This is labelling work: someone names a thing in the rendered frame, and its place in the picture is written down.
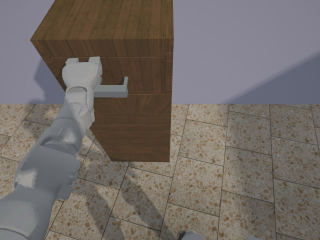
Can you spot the handle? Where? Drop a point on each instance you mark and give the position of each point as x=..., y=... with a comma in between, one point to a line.
x=111, y=91

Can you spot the cabinet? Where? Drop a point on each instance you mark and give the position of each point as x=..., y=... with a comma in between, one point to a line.
x=136, y=128

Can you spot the robot left forearm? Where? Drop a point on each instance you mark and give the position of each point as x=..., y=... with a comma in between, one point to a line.
x=69, y=127

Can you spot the drawer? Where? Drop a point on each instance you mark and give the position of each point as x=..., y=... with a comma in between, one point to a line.
x=146, y=74

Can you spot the left robot hand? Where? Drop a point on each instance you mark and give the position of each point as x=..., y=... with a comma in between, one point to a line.
x=87, y=73

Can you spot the right robot shin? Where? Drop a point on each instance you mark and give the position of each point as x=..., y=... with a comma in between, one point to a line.
x=189, y=232

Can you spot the left robot upper arm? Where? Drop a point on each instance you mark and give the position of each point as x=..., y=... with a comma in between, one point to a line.
x=49, y=175

